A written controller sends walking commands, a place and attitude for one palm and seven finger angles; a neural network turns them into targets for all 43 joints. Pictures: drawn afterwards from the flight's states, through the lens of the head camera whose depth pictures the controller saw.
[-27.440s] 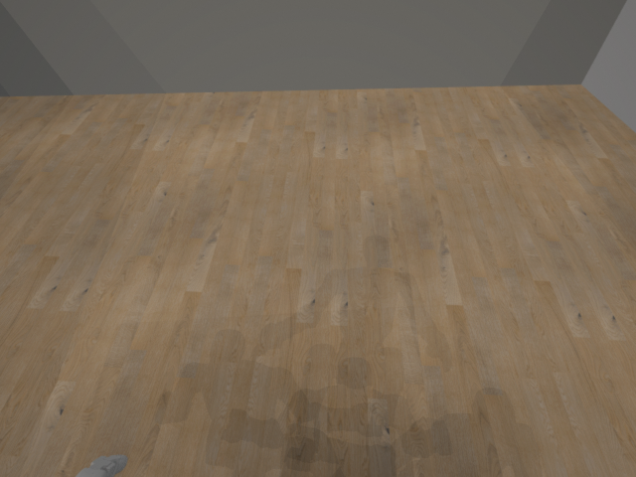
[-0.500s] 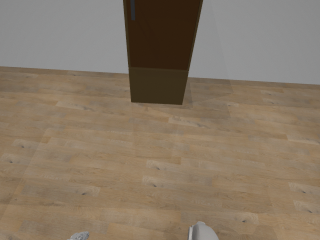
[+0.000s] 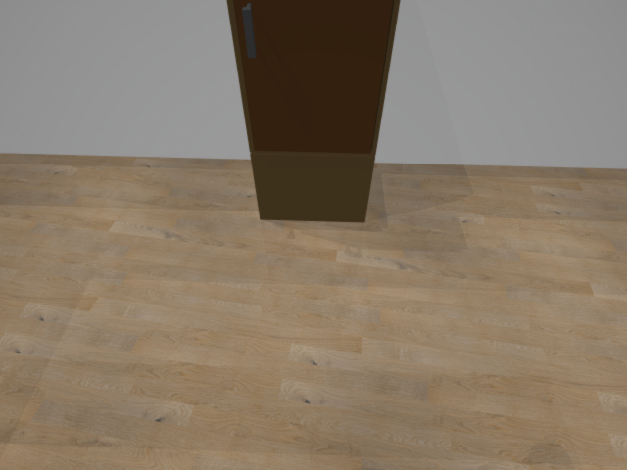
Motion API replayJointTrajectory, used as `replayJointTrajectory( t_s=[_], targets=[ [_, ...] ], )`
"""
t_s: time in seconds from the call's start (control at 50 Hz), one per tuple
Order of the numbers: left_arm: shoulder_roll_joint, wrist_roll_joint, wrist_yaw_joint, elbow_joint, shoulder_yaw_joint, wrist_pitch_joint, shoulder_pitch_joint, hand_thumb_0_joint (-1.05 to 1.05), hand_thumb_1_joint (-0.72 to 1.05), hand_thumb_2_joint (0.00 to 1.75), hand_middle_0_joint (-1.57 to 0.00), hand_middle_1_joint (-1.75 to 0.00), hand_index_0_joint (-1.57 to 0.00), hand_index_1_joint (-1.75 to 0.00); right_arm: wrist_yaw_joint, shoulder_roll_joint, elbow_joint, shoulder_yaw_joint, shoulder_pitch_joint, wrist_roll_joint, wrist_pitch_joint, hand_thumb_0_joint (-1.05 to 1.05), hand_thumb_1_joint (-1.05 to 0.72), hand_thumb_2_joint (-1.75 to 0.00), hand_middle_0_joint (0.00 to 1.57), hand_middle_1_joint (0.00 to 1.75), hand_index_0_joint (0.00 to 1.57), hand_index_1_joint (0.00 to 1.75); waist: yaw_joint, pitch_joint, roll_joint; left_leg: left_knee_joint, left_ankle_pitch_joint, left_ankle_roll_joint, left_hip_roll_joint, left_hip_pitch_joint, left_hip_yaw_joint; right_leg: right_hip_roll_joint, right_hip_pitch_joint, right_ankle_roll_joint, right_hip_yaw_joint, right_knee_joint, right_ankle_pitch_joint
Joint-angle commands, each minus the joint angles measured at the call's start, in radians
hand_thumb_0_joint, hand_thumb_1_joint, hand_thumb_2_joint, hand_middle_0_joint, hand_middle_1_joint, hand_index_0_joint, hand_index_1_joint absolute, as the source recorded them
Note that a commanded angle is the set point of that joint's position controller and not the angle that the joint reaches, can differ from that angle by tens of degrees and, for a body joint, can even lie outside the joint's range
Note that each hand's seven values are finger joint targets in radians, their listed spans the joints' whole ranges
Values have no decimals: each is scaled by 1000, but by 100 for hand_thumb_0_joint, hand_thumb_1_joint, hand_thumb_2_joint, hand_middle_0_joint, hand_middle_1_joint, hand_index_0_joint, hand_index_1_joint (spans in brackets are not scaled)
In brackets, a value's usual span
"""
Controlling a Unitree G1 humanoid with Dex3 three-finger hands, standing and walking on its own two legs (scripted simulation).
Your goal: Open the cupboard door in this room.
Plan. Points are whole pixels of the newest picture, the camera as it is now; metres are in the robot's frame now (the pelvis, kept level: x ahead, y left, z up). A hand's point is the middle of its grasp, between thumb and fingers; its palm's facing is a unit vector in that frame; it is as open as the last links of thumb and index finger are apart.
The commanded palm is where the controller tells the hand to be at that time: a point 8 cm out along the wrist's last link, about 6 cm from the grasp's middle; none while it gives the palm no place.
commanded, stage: stand and wait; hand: left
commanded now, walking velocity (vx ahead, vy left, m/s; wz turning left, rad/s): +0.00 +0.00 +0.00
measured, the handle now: (250, 30) +1.15 +0.26 +0.05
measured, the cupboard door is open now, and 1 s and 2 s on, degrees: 0 0 0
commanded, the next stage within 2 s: turn or walk to find it in 0.18 s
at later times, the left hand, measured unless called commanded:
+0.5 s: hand out of the picture +0.02 +0.18 -0.17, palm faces +0.04 -0.99 -0.16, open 7.4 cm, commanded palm none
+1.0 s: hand out of the picture +0.09 +0.19 -0.17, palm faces +0.02 -0.98 -0.20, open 7.3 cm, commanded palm none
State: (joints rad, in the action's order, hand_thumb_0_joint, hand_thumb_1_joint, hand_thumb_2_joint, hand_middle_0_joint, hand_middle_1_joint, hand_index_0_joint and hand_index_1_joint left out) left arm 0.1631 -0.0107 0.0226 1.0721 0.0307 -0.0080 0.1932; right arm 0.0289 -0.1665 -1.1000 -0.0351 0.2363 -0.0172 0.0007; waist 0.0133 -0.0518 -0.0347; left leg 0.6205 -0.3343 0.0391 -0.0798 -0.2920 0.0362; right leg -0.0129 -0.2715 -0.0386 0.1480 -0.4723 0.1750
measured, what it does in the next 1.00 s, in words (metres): steps on the spot: left foot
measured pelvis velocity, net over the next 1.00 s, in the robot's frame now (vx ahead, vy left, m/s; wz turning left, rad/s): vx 0.08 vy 0.01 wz -0.02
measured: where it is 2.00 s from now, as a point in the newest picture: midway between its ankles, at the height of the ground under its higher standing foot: outside the picture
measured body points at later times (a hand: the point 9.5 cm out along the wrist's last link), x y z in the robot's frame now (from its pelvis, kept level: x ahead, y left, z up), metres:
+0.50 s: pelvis +0.07 +0.02 +0.01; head +0.08 +0.02 +0.45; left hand +0.02 +0.23 -0.16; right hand +0.05 -0.19 -0.16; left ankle +0.03 +0.13 -0.73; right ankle +0.05 -0.10 -0.73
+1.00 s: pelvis +0.08 +0.01 +0.01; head +0.10 +0.02 +0.46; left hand +0.09 +0.24 -0.15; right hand +0.07 -0.20 -0.15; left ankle +0.03 +0.13 -0.73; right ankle +0.05 -0.10 -0.73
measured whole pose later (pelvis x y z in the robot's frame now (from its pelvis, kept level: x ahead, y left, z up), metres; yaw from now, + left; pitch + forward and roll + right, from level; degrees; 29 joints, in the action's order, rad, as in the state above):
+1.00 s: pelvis +0.08 +0.01 +0.01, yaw -1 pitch -1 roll +0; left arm 0.16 0.00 0.04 1.13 0.00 -0.01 0.24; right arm 0.05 -0.13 -1.16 -0.01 0.27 -0.01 -0.02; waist 0.01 -0.05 0.00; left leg 0.40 -0.31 0.01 -0.04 -0.07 0.08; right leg -0.04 -0.14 0.01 0.11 -0.43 0.27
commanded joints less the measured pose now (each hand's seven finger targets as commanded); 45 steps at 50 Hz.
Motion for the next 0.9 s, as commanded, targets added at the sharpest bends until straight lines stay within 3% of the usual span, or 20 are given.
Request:
replayJointTrajectory(
  t_s=[0.0,0.02,0.04,0.08,0.16,0.22,0.26,0.28,0.34,0.42,0.5,0.72,0.88],
  targets=[
    [65,10,-2,-28,9,0,45,0,90,90,-20,-30,-20,-30,-4,-74,-9,3,136,-2,-26,0,-90,-90,20,30,20,30,-15,-17,-39,-307,82,-44,-104,128,-135,-100,-118,22,-136,124,186],
    [58,6,-2,-21,8,6,66,0,90,90,-20,-30,-20,-30,-4,-97,7,0,80,-1,-24,0,-90,-90,20,30,20,30,6,-50,-94,-378,-55,-70,-142,3,-186,-78,-31,46,-102,118,170],
    [64,0,-3,-3,7,11,78,0,90,90,-20,-30,-20,-30,-4,-99,15,-1,29,1,-23,0,-90,-90,20,30,20,30,21,-74,-155,-438,-135,-74,-138,-91,-189,-73,63,57,-81,72,117],
    [64,-3,-5,26,-6,6,127,0,90,90,-20,-30,-20,-30,-1,-90,27,5,1,5,-27,0,-90,-90,20,30,20,30,35,-69,-104,-433,-99,-63,-96,-79,-142,-89,114,56,-93,89,28],
    [67,-1,1,51,-18,-5,156,0,90,90,-20,-30,-20,-30,2,-68,17,8,41,10,-28,0,-90,-90,20,30,20,30,11,-34,-30,-372,40,-49,-55,44,-85,-118,92,48,-123,155,-11],
    [61,-2,-3,61,-17,-12,161,0,90,90,-20,-30,-20,-30,0,-74,3,4,86,4,-27,0,-90,-90,20,30,20,30,-12,-6,5,-359,-63,-49,-48,106,-75,-109,55,44,-112,145,115],
    [56,-10,-12,55,-10,-10,165,0,90,90,-20,-30,-20,-30,-2,-97,4,-8,94,1,-24,0,-90,-90,20,30,20,30,-16,-31,-24,-388,-215,-73,-78,99,-111,-85,-6,43,-76,87,222],
    [43,-12,-14,53,-13,-8,168,0,90,90,-20,-30,-20,-30,-2,-103,8,-10,89,2,-23,0,-90,-90,20,30,20,30,-14,-58,-44,-412,-236,-86,-96,80,-134,-74,-22,47,-61,56,192],
    [26,-10,-10,63,-20,-15,195,0,90,90,-20,-30,-20,-30,3,-87,7,-3,89,8,-31,0,-90,-90,20,30,20,30,0,-65,-33,-368,-36,-93,-90,70,-114,-87,27,48,-72,55,44],
    [40,1,6,90,-21,-29,234,0,90,90,-20,-30,-20,-30,12,-46,-16,13,123,9,-45,0,-90,-90,20,30,20,30,-4,-12,92,-225,309,-61,-37,127,-20,-132,94,27,-135,71,-216],
    [46,7,16,84,-21,-31,225,0,90,90,-20,-30,-20,-30,19,-40,-41,18,147,9,-47,0,-90,-90,20,30,20,30,-8,51,59,-205,467,-50,-41,174,-14,-138,147,23,-124,34,-385],
    [55,8,25,65,-19,-14,173,0,90,90,-20,-30,-20,-30,24,-25,-63,15,144,9,-35,0,-90,-90,20,30,20,30,-4,1,33,-237,460,-46,-47,167,-15,-130,162,22,-113,52,-340],
    [72,7,23,48,-14,-12,141,0,90,90,-20,-30,-20,-30,21,-40,-55,11,131,9,-34,0,-90,-90,20,30,20,30,-5,6,27,-258,442,-47,-50,178,-21,-128,171,21,-112,73,-296]
  ],
)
